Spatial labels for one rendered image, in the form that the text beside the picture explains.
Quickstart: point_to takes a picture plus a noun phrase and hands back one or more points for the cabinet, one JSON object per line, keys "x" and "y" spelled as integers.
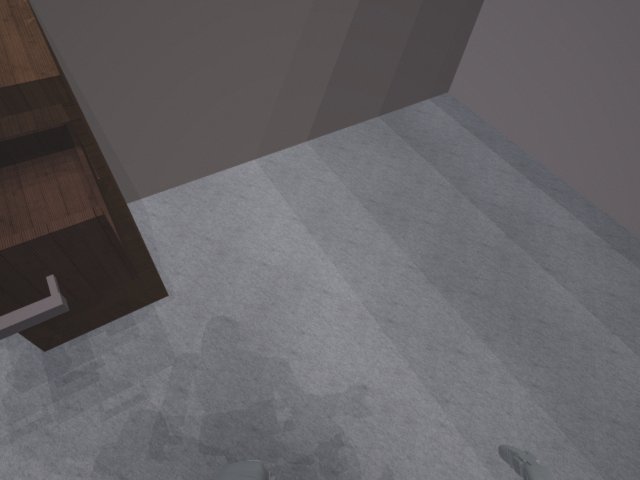
{"x": 34, "y": 94}

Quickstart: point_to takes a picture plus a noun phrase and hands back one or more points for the right robot hand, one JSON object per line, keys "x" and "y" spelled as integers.
{"x": 525, "y": 464}

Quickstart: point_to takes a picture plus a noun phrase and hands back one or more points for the drawer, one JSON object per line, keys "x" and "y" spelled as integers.
{"x": 55, "y": 219}

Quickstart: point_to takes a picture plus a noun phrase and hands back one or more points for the handle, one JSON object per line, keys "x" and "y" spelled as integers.
{"x": 34, "y": 313}

